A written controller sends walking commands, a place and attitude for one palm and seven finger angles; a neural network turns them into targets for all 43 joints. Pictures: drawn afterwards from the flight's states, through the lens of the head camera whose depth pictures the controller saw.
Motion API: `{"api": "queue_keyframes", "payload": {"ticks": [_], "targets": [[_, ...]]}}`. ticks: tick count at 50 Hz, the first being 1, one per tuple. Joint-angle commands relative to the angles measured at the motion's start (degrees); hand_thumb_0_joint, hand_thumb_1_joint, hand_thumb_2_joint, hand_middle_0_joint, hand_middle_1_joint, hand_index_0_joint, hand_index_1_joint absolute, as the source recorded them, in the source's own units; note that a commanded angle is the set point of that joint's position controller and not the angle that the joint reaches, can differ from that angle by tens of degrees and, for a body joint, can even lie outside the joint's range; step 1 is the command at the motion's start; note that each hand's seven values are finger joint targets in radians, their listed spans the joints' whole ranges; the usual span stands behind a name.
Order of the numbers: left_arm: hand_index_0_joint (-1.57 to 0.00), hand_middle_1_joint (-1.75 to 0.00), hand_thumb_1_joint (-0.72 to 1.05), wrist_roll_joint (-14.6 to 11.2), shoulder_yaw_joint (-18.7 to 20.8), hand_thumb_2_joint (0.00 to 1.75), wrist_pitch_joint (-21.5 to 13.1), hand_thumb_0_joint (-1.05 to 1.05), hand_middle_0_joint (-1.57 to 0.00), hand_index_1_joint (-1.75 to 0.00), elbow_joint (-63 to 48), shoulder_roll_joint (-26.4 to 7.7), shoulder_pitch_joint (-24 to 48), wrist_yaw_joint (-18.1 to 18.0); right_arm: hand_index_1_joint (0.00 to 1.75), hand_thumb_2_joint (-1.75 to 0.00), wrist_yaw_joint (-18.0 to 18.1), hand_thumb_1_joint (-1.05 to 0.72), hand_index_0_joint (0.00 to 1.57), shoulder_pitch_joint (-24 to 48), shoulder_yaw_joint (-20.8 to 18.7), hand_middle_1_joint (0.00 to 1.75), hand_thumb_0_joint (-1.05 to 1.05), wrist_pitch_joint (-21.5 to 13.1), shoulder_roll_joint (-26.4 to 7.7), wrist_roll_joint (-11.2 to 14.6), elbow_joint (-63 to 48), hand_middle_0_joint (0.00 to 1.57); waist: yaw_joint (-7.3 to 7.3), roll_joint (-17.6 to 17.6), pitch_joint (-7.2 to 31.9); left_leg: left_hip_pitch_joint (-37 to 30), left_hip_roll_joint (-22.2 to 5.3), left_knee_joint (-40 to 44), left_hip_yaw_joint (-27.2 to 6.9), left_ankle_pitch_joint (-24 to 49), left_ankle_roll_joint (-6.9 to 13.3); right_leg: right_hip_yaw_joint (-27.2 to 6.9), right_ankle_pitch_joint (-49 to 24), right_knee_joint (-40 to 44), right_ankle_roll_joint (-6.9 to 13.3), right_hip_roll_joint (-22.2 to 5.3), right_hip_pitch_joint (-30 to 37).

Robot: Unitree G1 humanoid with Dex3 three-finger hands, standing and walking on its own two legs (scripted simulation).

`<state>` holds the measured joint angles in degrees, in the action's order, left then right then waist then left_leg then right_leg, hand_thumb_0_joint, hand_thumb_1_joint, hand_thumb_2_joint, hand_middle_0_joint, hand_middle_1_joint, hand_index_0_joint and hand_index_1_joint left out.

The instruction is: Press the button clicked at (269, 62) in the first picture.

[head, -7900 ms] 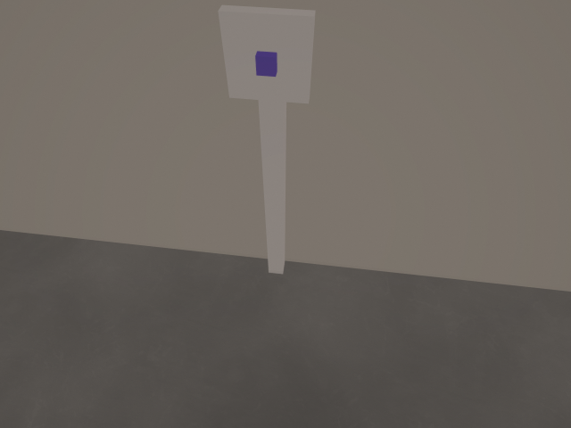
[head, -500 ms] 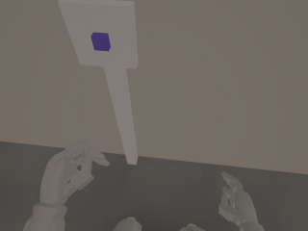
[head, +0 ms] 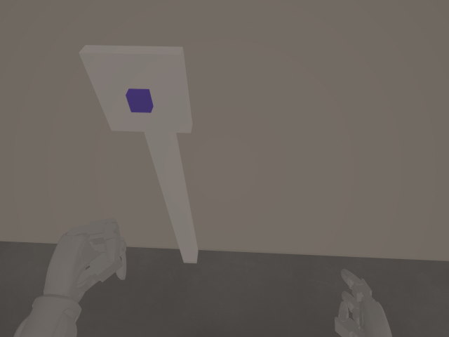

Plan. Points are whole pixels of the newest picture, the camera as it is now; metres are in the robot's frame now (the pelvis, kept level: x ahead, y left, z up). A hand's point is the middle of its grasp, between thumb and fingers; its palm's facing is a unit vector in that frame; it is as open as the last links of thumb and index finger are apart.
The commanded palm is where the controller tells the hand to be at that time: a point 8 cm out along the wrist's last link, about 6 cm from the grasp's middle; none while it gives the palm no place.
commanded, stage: raise the hand and make a fist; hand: left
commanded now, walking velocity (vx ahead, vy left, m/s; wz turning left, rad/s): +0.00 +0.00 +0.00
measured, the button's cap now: (140, 99) +0.51 +0.20 +0.16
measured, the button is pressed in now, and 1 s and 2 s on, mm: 0 0 0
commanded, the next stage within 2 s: aim a knuckle at the button in 0.84 s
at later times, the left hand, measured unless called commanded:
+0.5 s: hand (80, 207) +0.25 +0.21 +0.17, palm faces +0.07 -0.99 -0.08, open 3.1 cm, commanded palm +0.21 +0.26 +0.16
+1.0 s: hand (92, 228) +0.23 +0.20 +0.15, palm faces +0.04 -1.00 -0.07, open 3.1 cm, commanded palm +0.20 +0.25 +0.16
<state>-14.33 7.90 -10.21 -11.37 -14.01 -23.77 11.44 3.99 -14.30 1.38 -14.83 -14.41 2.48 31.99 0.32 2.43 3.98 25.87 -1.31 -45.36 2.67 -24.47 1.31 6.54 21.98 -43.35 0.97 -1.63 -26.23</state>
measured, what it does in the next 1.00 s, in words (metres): stands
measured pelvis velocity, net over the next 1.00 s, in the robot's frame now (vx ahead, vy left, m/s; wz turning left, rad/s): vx -0.01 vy -0.01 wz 0.00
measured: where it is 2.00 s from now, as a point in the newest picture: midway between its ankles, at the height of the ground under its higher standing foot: outside the picture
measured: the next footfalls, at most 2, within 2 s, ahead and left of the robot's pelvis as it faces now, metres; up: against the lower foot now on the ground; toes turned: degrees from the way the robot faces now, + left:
none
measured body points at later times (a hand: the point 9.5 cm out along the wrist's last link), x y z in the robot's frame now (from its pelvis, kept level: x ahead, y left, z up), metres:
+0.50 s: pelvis +0.01 -0.01 +0.02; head +0.00 -0.03 +0.47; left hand +0.24 +0.27 +0.18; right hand +0.20 -0.22 -0.05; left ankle -0.01 +0.10 -0.71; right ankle +0.00 -0.11 -0.71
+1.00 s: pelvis -0.01 -0.01 +0.02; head -0.03 -0.03 +0.47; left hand +0.22 +0.25 +0.16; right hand +0.18 -0.23 -0.04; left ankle -0.01 +0.10 -0.71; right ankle +0.00 -0.11 -0.71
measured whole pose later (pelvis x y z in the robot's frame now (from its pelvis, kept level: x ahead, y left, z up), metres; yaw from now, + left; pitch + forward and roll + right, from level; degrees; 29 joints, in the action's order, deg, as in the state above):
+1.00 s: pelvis -0.01 -0.01 +0.02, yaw +0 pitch -3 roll +0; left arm -17.0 15.5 3.1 -8.0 -16.2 -11.6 15.8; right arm 5.1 -12.9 4.3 -15.2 -14.2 2.9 35.7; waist 2.3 3.4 1.1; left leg 11.1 -1.4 -31.1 2.6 -17.4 0.3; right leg 6.7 15.5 -29.8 1.8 -0.4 -11.8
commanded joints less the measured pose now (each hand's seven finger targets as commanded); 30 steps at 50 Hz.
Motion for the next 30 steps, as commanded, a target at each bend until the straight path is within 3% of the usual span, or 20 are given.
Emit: {"api": "queue_keyframes", "payload": {"ticks": [1,4,6,10,11,14,16,19,20,22,24,25,28,30], "targets": [[-1.30,-1.50,0.90,-2.5,8.9,0.90,-3.2,0.00,-1.30,-1.50,-15.5,-7.1,8.1,-2.5,0.30,-0.90,0.2,-0.90,0.20,4.8,-1.6,0.30,0.00,-3.9,-5.3,0.2,-8.7,0.20,1.63,0.4,7.1,-5.6,0.7,9.9,-4.1,19.3,-0.5,-2.0,-17.2,7.3,0.2,1.6,8.8],[-1.30,-1.50,0.90,-2.0,6.9,0.90,-1.8,0.00,-1.30,-1.50,-13.8,-6.2,9.1,-0.9,0.30,-0.90,-0.1,-0.90,0.20,4.0,-1.3,0.30,0.00,-4.2,-5.9,0.3,-7.8,0.20,0.86,2.3,6.3,-8.1,0.6,10.3,-3.8,22.0,-0.7,-1.8,-20.3,8.3,0.1,1.6,9.1],[-1.30,-1.50,0.90,-1.9,5.1,0.90,0.6,0.00,-1.30,-1.50,-11.3,-5.7,10.4,1.3,0.30,-0.90,-0.1,-0.90,0.20,4.3,-1.2,0.30,0.00,-4.1,-6.4,0.4,-7.6,0.20,0.33,0.5,4.2,-8.1,0.6,10.9,-3.8,21.6,-0.3,-2.0,-21.0,9.6,0.0,1.6,9.4],[-1.30,-1.50,0.90,-2.5,8.8,0.90,5.3,0.00,-1.30,-1.50,-9.6,-9.9,12.7,4.0,0.30,-0.90,0.7,-0.90,0.20,5.2,-0.8,0.30,0.00,-3.6,-6.9,0.6,-7.5,0.20,1.45,-2.1,4.7,-8.8,0.9,12.4,-3.7,21.1,0.0,-2.5,-21.6,11.7,-0.1,1.6,12.7],[-1.30,-1.50,0.90,-2.7,10.0,0.90,5.8,0.00,-1.30,-1.50,-11.3,-10.9,14.6,4.1,0.30,-0.90,0.8,-0.90,0.20,5.7,-0.7,0.30,0.00,-3.5,-6.8,0.7,-7.8,0.20,1.57,-1.1,5.5,-9.6,1.0,12.9,-3.6,20.9,0.1,-2.6,-21.5,12.2,-0.2,1.4,13.0],[-1.30,-1.50,0.90,-3.6,14.0,0.90,5.8,0.00,-1.30,-1.50,-14.0,-12.9,17.5,3.0,0.30,-0.90,0.9,-0.90,0.20,6.1,-0.4,0.30,0.00,-3.6,-6.0,0.4,-7.6,0.20,2.46,-0.5,9.2,-13.0,1.0,13.9,-3.9,25.1,-0.1,-2.0,-24.9,12.2,-0.1,1.4,15.8],[-1.30,-1.50,0.90,-4.4,15.2,0.90,5.6,0.00,-1.30,-1.50,-14.1,-13.2,19.7,2.7,0.30,-0.90,0.8,-0.90,0.20,6.6,-0.1,0.30,0.00,-3.6,-5.7,0.3,-7.1,0.20,2.54,-0.8,9.4,-13.8,1.0,14.3,-3.9,26.4,-0.2,-2.2,-26.4,12.6,-0.1,1.6,16.9],[-1.30,-1.50,0.90,-4.7,13.3,0.90,5.7,0.00,-1.30,-1.50,-12.1,-11.5,22.9,3.4,0.30,-0.90,0.9,-0.90,0.20,7.2,0.2,0.30,0.00,-4.1,-5.9,0.6,-6.0,0.20,1.89,1.7,6.3,-14.8,1.0,15.4,-3.8,24.6,-0.4,-1.9,-24.5,13.9,0.0,1.6,15.4],[-1.30,-1.50,0.90,-4.8,12.8,0.90,6.5,0.00,-1.30,-1.50,-10.7,-11.4,23.5,4.0,0.30,-0.90,1.0,-0.90,0.20,7.6,0.2,0.30,0.00,-4.2,-6.1,0.7,-5.8,0.20,1.83,0.0,5.4,-14.6,0.9,15.5,-3.8,24.4,-0.2,-2.3,-24.5,14.5,0.1,1.7,15.8],[-1.30,-1.50,0.90,-4.5,12.4,0.90,8.4,0.00,-1.30,-1.50,-9.0,-12.1,24.6,5.0,0.30,-0.90,1.3,-0.90,0.20,7.6,0.2,0.30,0.00,-4.2,-6.4,1.0,-5.6,0.20,1.97,1.4,5.0,-15.1,1.0,16.3,-3.7,23.4,-0.1,-2.4,-23.8,15.2,0.0,1.4,15.7],[-1.30,-1.50,0.90,-4.4,10.9,0.90,10.9,0.00,-1.30,-1.50,-5.3,-10.0,21.2,6.1,0.30,-0.90,1.4,-0.90,0.20,7.8,0.1,0.30,0.00,-3.9,-6.5,1.2,-5.7,0.20,2.16,-0.8,2.9,-14.0,1.1,17.0,-3.6,21.5,0.0,-2.1,-22.1,15.9,-0.2,1.3,15.2],[-1.30,-1.50,0.90,-4.7,11.2,0.90,12.2,0.00,-1.30,-1.50,-3.6,-9.9,19.1,6.6,0.30,-0.90,1.4,-0.90,0.20,8.2,0.2,0.30,0.00,-3.7,-6.7,1.2,-5.9,0.20,2.52,-3.5,2.2,-13.0,1.1,17.0,-3.6,21.1,0.1,-2.6,-22.0,16.4,-0.2,1.3,15.8],[-1.30,-1.50,0.90,-4.8,13.6,0.90,13.7,0.00,-1.30,-1.50,-7.1,-12.2,19.4,6.6,0.30,-0.90,1.4,-0.90,0.20,9.1,0.0,0.30,0.00,-2.9,-6.8,1.2,-6.8,0.20,3.00,-3.7,3.9,-13.0,1.3,17.5,-3.3,20.0,0.2,-2.9,-19.9,16.7,-0.5,1.0,16.7],[-1.30,-1.50,0.90,-4.7,15.8,0.90,12.5,0.00,-1.30,-1.50,-11.6,-14.3,21.0,5.2,0.30,-0.90,1.1,-0.90,0.20,9.6,0.1,0.30,0.00,-2.8,-6.4,0.7,-7.3,0.20,3.50,-2.3,6.0,-14.3,1.3,17.4,-3.2,21.6,0.2,-3.3,-20.9,16.5,-0.3,1.0,18.1]]}}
